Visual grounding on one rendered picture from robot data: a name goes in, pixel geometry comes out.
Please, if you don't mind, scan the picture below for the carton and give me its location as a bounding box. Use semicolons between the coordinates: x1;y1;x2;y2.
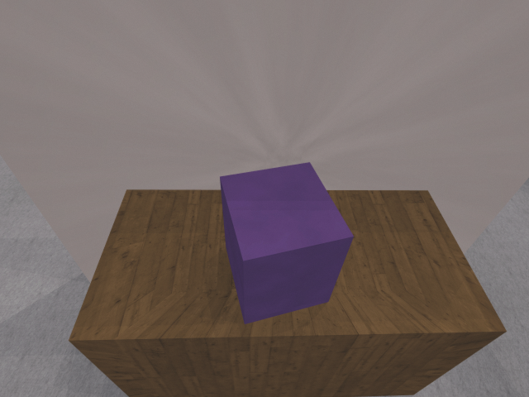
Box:
220;162;354;324

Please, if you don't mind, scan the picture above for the pedestal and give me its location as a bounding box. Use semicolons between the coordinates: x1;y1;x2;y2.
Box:
69;189;506;397

